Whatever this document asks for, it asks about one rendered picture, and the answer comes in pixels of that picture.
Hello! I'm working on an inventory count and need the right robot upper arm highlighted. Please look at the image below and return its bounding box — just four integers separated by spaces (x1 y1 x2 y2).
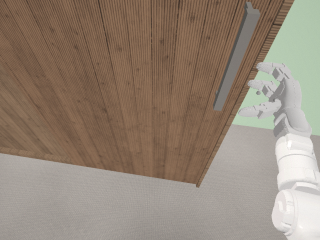
271 189 320 240

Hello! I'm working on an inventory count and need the robot right hand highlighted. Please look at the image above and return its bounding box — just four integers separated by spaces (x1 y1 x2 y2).
238 62 302 120

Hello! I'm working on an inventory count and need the wardrobe door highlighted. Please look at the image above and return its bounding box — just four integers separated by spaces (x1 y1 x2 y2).
0 0 283 184
0 63 69 158

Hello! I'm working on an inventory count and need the right robot forearm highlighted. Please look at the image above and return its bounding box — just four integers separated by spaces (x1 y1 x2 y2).
273 107 320 196

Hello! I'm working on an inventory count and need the handle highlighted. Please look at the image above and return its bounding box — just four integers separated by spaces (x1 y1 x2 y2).
213 1 261 111

